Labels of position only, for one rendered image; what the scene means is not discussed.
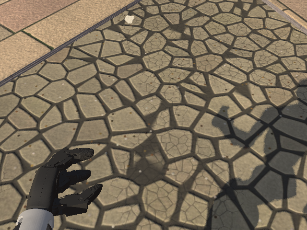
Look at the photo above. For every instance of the left robot hand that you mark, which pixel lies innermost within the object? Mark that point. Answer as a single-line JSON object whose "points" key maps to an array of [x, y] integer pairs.
{"points": [[53, 178]]}

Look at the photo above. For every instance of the left robot forearm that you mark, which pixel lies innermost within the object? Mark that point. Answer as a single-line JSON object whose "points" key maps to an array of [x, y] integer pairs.
{"points": [[35, 219]]}

